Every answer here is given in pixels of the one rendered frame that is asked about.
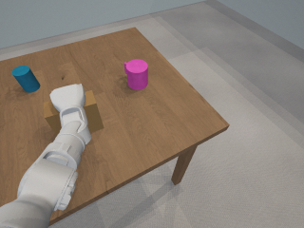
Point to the left robot upper arm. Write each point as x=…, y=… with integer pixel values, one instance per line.
x=49, y=187

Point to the sponge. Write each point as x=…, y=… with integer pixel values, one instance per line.
x=52, y=115

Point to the left robot forearm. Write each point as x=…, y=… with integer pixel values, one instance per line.
x=69, y=144

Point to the table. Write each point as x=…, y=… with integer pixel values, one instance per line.
x=143, y=129

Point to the robot left hand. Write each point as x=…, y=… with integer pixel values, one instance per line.
x=68, y=95

